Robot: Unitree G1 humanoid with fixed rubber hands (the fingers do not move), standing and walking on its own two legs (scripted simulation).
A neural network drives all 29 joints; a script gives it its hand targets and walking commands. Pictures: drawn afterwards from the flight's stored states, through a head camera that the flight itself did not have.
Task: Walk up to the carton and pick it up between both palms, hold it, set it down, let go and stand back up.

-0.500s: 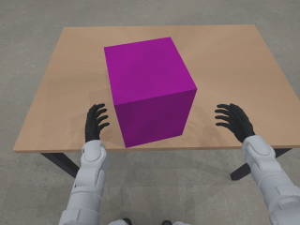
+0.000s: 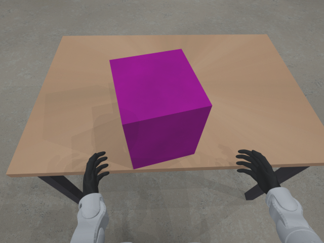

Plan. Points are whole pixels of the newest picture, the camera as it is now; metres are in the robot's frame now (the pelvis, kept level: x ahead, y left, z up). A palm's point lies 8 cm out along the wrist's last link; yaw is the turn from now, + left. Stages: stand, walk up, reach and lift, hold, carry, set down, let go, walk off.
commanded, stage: set down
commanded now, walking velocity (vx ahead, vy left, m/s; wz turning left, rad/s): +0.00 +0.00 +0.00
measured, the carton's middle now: (156, 112) +0.45 +0.04 +0.00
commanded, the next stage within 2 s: let go in 0.52 s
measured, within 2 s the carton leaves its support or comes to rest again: neither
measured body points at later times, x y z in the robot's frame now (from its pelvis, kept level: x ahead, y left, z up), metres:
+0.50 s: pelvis +0.01 +0.02 +0.01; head +0.03 +0.03 +0.45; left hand +0.21 +0.22 -0.07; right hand +0.22 -0.22 -0.06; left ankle +0.01 +0.14 -0.74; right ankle +0.01 -0.08 -0.74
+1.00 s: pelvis +0.02 +0.03 +0.01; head +0.02 +0.05 +0.46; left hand +0.19 +0.25 -0.08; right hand +0.20 -0.20 -0.07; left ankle +0.01 +0.14 -0.74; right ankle +0.01 -0.08 -0.74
